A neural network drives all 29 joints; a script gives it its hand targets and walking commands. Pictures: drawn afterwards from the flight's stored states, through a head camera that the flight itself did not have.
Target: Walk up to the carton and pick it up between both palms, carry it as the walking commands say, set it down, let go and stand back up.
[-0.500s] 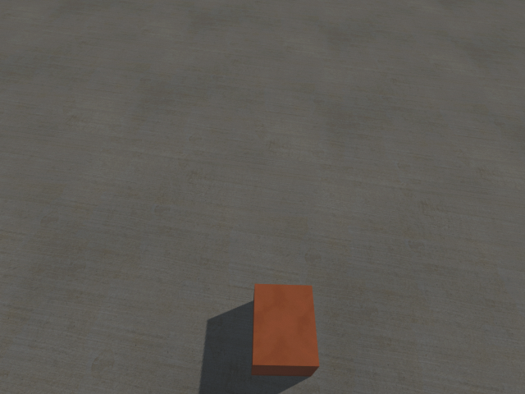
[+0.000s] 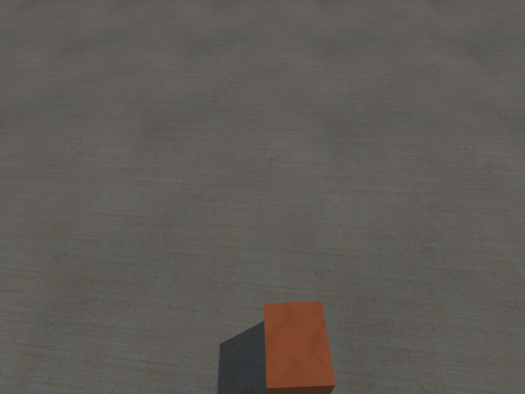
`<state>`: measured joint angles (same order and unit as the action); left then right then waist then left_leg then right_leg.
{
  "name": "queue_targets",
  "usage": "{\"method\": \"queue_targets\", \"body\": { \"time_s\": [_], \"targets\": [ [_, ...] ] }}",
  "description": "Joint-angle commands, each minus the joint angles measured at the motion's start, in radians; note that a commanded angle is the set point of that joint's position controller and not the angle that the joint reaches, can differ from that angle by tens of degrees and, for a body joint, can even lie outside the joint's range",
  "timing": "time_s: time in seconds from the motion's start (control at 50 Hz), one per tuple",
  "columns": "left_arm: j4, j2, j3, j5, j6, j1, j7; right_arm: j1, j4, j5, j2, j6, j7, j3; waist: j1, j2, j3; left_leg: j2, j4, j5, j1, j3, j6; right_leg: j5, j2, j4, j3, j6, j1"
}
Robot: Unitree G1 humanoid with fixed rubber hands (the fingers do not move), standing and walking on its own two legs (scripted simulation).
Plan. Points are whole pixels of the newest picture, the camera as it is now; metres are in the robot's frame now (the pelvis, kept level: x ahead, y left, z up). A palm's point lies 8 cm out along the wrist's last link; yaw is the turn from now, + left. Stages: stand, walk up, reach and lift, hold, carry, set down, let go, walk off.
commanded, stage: walk up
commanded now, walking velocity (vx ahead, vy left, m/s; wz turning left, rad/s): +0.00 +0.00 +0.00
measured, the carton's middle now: (295, 348) +0.41 -0.06 -0.70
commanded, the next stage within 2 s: stand in 1.04 s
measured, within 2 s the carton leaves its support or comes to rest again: neither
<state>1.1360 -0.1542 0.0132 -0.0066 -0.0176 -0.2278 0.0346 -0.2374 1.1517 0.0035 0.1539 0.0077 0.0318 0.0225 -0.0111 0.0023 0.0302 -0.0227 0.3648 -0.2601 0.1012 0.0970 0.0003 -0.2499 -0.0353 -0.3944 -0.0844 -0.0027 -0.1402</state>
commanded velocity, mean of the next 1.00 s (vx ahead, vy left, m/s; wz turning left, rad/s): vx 0.00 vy -0.03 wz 0.00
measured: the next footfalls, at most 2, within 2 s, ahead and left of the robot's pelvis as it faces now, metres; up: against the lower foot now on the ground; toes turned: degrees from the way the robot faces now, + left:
right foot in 0.60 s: +0.02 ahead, -0.20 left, +0.00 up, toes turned +3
left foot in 0.84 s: +0.00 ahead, +0.04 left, +0.00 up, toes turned -1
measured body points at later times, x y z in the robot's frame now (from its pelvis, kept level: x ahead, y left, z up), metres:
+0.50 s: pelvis -0.02 -0.03 +0.00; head +0.01 -0.02 +0.44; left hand -0.04 +0.21 -0.17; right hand -0.04 -0.26 -0.16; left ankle -0.04 +0.11 -0.74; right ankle -0.04 -0.13 -0.72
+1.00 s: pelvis -0.02 -0.08 +0.00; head +0.01 -0.06 +0.45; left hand -0.02 +0.13 -0.17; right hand -0.03 -0.30 -0.15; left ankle -0.04 +0.03 -0.74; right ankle -0.02 -0.19 -0.74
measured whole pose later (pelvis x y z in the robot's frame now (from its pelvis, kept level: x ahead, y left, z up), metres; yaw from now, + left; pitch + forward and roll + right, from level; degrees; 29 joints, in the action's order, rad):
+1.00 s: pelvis -0.02 -0.08 +0.00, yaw +0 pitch +0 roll +0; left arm 1.15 -0.14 0.03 -0.01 0.00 -0.26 0.03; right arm -0.26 1.15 0.01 0.13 0.00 0.04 0.02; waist 0.00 0.04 0.05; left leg -0.03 0.39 -0.24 0.15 0.08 0.00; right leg -0.21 -0.03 -0.39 -0.10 0.00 -0.18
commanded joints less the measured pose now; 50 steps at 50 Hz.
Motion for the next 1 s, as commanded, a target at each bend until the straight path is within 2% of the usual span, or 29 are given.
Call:
{"method": "queue_targets", "body": {
  "time_s": [0.0, 0.02, 0.06, 0.12, 0.18, 0.24, 0.26, 0.34, 0.36, 0.4, 0.42, 0.44, 0.46, 0.48, 0.52, 0.56, 0.58, 0.6, 0.62, 0.64, 0.66, 0.7, 0.76, 0.78, 0.86, 0.9, 0.94, 0.96, 0.98],
  "targets": [
    [0.005, -0.099, 0.013, 0.003, -0.003, -0.09, 0.006, -0.033, -0.006, -0.001, 0.102, 0.014, 0.006, 0.011, 0.013, -0.024, -0.027, -0.118, -0.034, 0.378, -0.041, -0.078, -0.005, 0.329, -0.106, 0.031, 0.073, 0.032, 0.01],
    [0.003, -0.108, 0.019, 0.006, -0.007, -0.106, 0.008, -0.053, -0.005, 0.002, 0.109, 0.012, 0.009, 0.013, 0.016, 0.037, -0.057, -0.118, -0.014, 0.373, -0.046, -0.076, -0.013, 0.364, -0.108, 0.024, 0.067, 0.032, 0.042],
    [0.001, -0.07, 0.018, -0.004, -0.003, -0.105, 0.007, -0.083, 0.017, 0.0, 0.077, 0.005, 0.01, 0.013, 0.008, -0.005, -0.028, -0.101, -0.026, 0.27, -0.018, -0.051, 0.003, 0.331, -0.111, 0.044, 0.059, 0.03, 0.015],
    [0.008, -0.083, 0.023, -0.009, 0.003, -0.076, 0.006, -0.055, 0.015, 0.005, 0.058, -0.003, 0.007, 0.003, 0.012, 0.036, 0.061, -0.091, -0.067, 0.161, 0.056, -0.062, 0.029, 0.257, -0.118, 0.064, 0.077, 0.038, -0.007],
    [0.016, -0.092, 0.016, -0.003, -0.001, -0.103, 0.002, -0.057, 0.019, 0.007, 0.094, 0.004, 0.012, 0.02, 0.003, -0.052, 0.018, -0.109, -0.049, 0.194, -0.025, -0.081, 0.003, 0.232, -0.105, 0.079, 0.087, 0.039, -0.023],
    [0.027, -0.093, 0.022, -0.006, -0.003, -0.109, 0.004, -0.072, 0.018, 0.003, 0.087, 0.0, 0.008, 0.015, 0.009, 0.064, 0.012, -0.101, -0.07, 0.143, -0.003, -0.094, 0.001, 0.219, -0.111, 0.095, 0.091, 0.032, -0.006],
    [0.015, -0.073, 0.021, -0.008, -0.005, -0.081, 0.004, -0.115, 0.028, 0.01, 0.059, -0.002, 0.008, 0.006, -0.007, 0.008, 0.047, -0.099, -0.084, 0.169, -0.003, -0.092, 0.013, 0.213, -0.113, 0.083, 0.091, 0.032, -0.036],
    [0.036, -0.072, 0.028, -0.015, 0.008, -0.09, 0.001, -0.092, 0.016, 0.015, 0.061, -0.002, 0.01, 0.016, -0.002, 0.006, 0.043, -0.125, -0.074, 0.147, 0.011, -0.081, 0.017, 0.175, -0.109, 0.08, 0.093, 0.031, -0.042],
    [0.006, -0.159, 0.063, -0.008, 0.034, -0.113, 0.001, -0.097, -0.033, 0.015, 0.173, -0.014, 0.03, 0.057, -0.009, 0.13, 0.028, -0.214, 0.02, 0.209, -0.04, -0.123, -0.023, 0.125, -0.058, -0.022, 0.01, 0.015, -0.137],
    [-0.024, -0.086, 0.061, -0.008, 0.036, -0.087, -0.006, -0.174, 0.001, 0.026, 0.175, -0.001, 0.035, 0.066, -0.022, -0.124, -0.005, -0.341, -0.043, 0.255, 0.004, -0.28, -0.109, -0.058, -0.018, -0.215, 0.008, -0.013, -0.194],
    [-0.03, -0.078, 0.06, -0.013, 0.036, -0.088, -0.006, -0.178, -0.02, 0.027, 0.178, -0.004, 0.041, 0.077, -0.025, -0.123, -0.029, -0.401, -0.041, 0.293, -0.004, -0.3, -0.155, -0.152, -0.016, -0.314, 0.03, -0.011, -0.211],
    [-0.042, -0.07, 0.053, -0.01, 0.042, -0.101, -0.005, -0.169, -0.023, 0.025, 0.167, 0.0, 0.04, 0.071, -0.033, -0.206, -0.038, -0.407, -0.018, 0.435, -0.003, -0.29, -0.166, -0.195, -0.017, -0.384, 0.035, -0.02, -0.245],
    [-0.041, -0.061, 0.051, -0.014, 0.042, -0.1, -0.009, -0.094, -0.036, 0.031, 0.16, -0.004, 0.044, 0.069, -0.012, -0.235, 0.019, -0.418, -0.052, 0.39, 0.082, -0.279, -0.178, -0.241, -0.024, -0.459, 0.065, -0.015, -0.256],
    [-0.043, -0.074, 0.052, -0.013, 0.049, -0.082, -0.015, -0.091, -0.069, 0.03, 0.17, -0.002, 0.042, 0.073, -0.007, -0.186, 0.013, -0.394, -0.08, 0.272, 0.148, -0.252, -0.17, -0.236, -0.032, -0.463, 0.065, -0.023, -0.227],
    [-0.058, -0.069, 0.05, -0.006, 0.051, -0.102, -0.019, -0.049, -0.059, 0.034, 0.171, -0.011, 0.038, 0.063, 0.023, -0.242, 0.081, -0.349, -0.05, 0.283, 0.201, -0.192, -0.107, -0.209, -0.038, -0.33, 0.078, -0.017, -0.184],
    [-0.012, -0.039, 0.024, -0.013, 0.018, -0.189, -0.009, -0.023, -0.038, 0.015, 0.102, -0.022, 0.018, 0.042, 0.054, -0.132, 0.029, -0.161, 0.067, 0.258, 0.127, -0.004, -0.021, 0.059, 0.002, 0.066, -0.011, -0.01, -0.03],
    [0.001, -0.076, 0.037, -0.022, -0.004, -0.206, -0.01, -0.101, -0.018, 0.017, 0.045, -0.028, 0.012, 0.028, 0.061, 0.056, -0.003, -0.096, 0.15, 0.002, 0.196, -0.012, 0.016, 0.166, -0.086, 0.117, 0.072, -0.017, 0.046],
    [-0.022, -0.14, 0.053, -0.032, -0.015, -0.147, -0.005, -0.174, -0.02, 0.013, 0.023, -0.037, 0.01, 0.025, 0.03, 0.224, 0.029, -0.049, 0.241, -0.227, 0.272, -0.051, 0.04, 0.268, -0.281, 0.191, 0.301, 0.027, 0.019],
    [-0.025, -0.137, 0.046, -0.038, -0.009, -0.148, 0.001, -0.213, -0.014, 0.016, 0.014, -0.055, 0.005, 0.027, 0.008, 0.184, 0.031, -0.055, 0.287, -0.269, 0.204, -0.109, 0.043, 0.188, -0.316, 0.219, 0.325, 0.056, -0.075],
    [-0.031, -0.165, 0.047, -0.033, 0.0, -0.127, 0.001, -0.111, -0.052, 0.011, 0.06, -0.062, 0.008, 0.027, 0.011, 0.21, 0.081, -0.03, 0.33, -0.258, 0.161, -0.103, 0.039, 0.04, -0.286, 0.257, 0.366, 0.099, -0.21],
    [-0.038, -0.144, 0.038, -0.035, -0.002, -0.075, 0.005, -0.094, -0.051, 0.008, 0.058, -0.058, 0.003, 0.023, 0.0, 0.19, 0.097, -0.034, 0.333, -0.188, 0.151, -0.099, 0.035, 0.05, -0.246, 0.228, 0.309, 0.105, -0.194],
    [-0.039, -0.099, 0.037, -0.019, -0.016, -0.054, 0.009, -0.153, -0.002, 0.009, 0.059, -0.036, -0.001, 0.026, 0.006, 0.144, 0.031, -0.041, 0.341, -0.125, 0.24, -0.092, 0.031, 0.346, -0.188, 0.137, 0.117, 0.098, -0.013],
    [-0.008, -0.105, 0.033, -0.019, -0.021, -0.115, 0.016, -0.107, -0.024, -0.005, 0.045, -0.017, 0.003, 0.016, 0.025, 0.089, -0.069, -0.021, 0.207, -0.089, 0.186, -0.073, 0.038, 0.634, -0.21, 0.052, 0.136, 0.135, 0.06],
    [0.007, -0.126, 0.039, -0.016, -0.012, -0.109, 0.012, -0.103, -0.037, -0.01, 0.057, -0.013, 0.01, 0.022, 0.014, 0.152, -0.051, -0.014, 0.134, -0.049, 0.142, -0.061, 0.039, 0.593, -0.197, 0.047, 0.118, 0.124, 0.048],
    [0.004, -0.052, 0.021, -0.014, 0.008, -0.115, -0.001, -0.138, -0.013, 0.008, 0.098, -0.009, 0.015, 0.028, -0.019, 0.031, 0.045, -0.122, -0.015, 0.21, -0.049, -0.097, 0.016, 0.061, -0.111, 0.057, 0.081, 0.037, -0.195],
    [-0.002, -0.022, 0.018, -0.003, 0.016, -0.102, 0.003, -0.105, -0.009, 0.008, 0.078, -0.008, 0.009, 0.016, 0.008, -0.118, 0.092, -0.152, -0.085, 0.15, 0.075, -0.139, -0.02, 0.038, -0.075, 0.07, 0.066, 0.021, -0.109],
    [-0.009, -0.043, 0.026, -0.005, 0.006, -0.103, -0.007, -0.129, 0.007, 0.011, 0.076, 0.0, 0.009, 0.012, 0.009, -0.146, 0.049, -0.129, -0.096, 0.123, 0.083, -0.121, -0.011, 0.064, -0.084, 0.049, 0.048, 0.023, -0.035],
    [0.014, -0.062, 0.03, -0.005, 0.006, -0.097, -0.01, -0.083, 0.0, 0.014, 0.071, 0.002, 0.011, 0.006, 0.015, -0.05, 0.055, -0.119, -0.097, 0.1, 0.081, -0.112, -0.009, 0.071, -0.074, 0.048, 0.045, 0.017, -0.033],
    [0.007, -0.05, 0.021, -0.008, 0.004, -0.113, -0.008, -0.089, -0.008, 0.008, 0.079, 0.002, 0.011, 0.022, 0.009, -0.097, 0.048, -0.113, -0.082, 0.103, 0.052, -0.1, -0.015, 0.091, -0.08, 0.067, 0.07, 0.019, -0.061]
  ]
}}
